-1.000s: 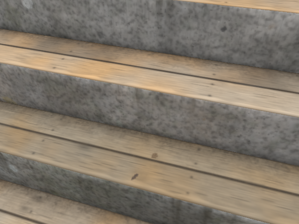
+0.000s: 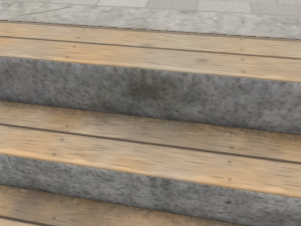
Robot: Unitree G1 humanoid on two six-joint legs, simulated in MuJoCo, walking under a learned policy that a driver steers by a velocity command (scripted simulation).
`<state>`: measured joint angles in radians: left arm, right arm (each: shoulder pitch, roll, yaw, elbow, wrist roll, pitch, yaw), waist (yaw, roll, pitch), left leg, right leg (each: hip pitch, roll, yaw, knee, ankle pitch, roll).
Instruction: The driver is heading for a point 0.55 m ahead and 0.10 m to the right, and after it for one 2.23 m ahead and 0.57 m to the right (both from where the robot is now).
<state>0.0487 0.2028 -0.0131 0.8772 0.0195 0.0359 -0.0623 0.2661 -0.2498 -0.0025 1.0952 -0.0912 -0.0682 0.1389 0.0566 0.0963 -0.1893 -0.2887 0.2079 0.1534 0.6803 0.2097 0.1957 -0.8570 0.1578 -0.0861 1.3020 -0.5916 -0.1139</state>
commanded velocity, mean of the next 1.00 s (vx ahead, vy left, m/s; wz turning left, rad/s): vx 0.43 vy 0.00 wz -0.55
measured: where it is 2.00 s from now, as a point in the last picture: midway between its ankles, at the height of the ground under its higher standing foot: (267, 159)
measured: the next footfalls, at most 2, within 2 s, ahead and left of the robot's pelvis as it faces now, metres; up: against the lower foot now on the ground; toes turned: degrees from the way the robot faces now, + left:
left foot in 0.38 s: +0.36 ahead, +0.08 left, +0.21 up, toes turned -8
right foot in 0.90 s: +0.53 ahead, -0.33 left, +0.41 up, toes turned -36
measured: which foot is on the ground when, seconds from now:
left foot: up 0.00-0.36, down 0.38-0.94, up 0.96-1.00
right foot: down 0.00-0.40, up 0.42-0.88, down 0.90-1.00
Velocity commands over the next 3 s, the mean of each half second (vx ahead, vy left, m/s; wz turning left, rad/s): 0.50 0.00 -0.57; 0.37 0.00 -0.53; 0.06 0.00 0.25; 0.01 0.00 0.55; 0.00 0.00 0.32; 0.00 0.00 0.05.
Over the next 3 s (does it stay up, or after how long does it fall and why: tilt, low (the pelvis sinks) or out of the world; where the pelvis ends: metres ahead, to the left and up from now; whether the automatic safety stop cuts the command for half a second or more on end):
stays up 0.46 -0.52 0.52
